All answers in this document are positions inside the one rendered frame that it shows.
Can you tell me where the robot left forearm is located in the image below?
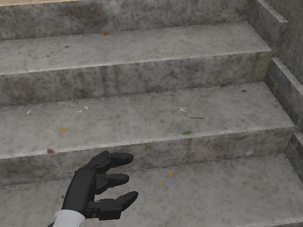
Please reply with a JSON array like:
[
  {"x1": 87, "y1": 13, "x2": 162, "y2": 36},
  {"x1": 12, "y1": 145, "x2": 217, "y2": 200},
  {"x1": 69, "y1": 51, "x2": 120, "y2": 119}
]
[{"x1": 47, "y1": 209, "x2": 86, "y2": 227}]

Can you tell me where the left robot hand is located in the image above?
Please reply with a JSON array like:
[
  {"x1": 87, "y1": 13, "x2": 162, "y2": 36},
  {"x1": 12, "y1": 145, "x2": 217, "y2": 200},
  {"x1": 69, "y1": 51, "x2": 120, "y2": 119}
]
[{"x1": 62, "y1": 150, "x2": 138, "y2": 221}]

